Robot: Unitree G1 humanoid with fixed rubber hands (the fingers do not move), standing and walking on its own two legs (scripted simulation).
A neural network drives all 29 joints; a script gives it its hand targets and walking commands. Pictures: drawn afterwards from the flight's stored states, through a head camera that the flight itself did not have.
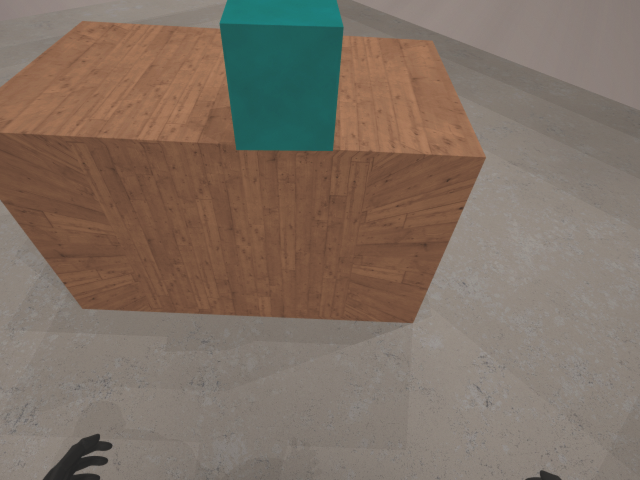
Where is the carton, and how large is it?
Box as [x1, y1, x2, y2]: [220, 0, 343, 150]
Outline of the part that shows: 227,0 220,20 220,30 236,149 332,150 343,27 336,0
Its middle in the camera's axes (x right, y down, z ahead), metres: -0.07 -0.36 +0.81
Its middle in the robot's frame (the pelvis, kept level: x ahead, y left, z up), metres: +0.88 +0.10 +0.11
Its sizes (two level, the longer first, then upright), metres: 0.210 0.200 0.250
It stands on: a pedestal, 0.71 m high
